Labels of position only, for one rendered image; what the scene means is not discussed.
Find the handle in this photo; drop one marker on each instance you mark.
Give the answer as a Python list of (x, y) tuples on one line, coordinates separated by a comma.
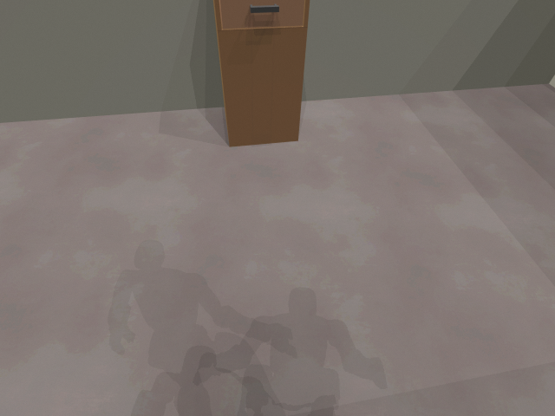
[(264, 8)]

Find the drawer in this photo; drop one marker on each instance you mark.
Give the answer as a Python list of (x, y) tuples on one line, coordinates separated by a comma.
[(237, 14)]

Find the cabinet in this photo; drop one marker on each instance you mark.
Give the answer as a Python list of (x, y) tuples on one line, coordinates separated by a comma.
[(262, 73)]

